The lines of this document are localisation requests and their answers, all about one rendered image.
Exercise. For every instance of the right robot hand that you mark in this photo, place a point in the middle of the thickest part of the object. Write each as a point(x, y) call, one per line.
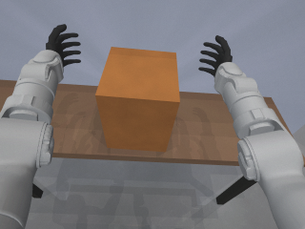
point(223, 55)

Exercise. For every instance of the left robot hand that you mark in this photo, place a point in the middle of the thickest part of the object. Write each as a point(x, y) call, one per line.
point(55, 44)

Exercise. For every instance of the robot left forearm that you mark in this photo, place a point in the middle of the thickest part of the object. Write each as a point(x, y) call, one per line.
point(35, 89)

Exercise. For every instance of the carton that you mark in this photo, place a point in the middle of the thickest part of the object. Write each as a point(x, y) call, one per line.
point(138, 99)

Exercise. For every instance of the robot left upper arm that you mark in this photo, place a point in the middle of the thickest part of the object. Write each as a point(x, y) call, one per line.
point(25, 146)

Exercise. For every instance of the robot right upper arm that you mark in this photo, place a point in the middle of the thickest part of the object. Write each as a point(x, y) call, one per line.
point(272, 160)

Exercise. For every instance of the robot right forearm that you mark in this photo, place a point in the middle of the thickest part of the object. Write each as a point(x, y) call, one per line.
point(249, 111)

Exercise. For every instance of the table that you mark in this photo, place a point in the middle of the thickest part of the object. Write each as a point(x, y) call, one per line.
point(203, 132)

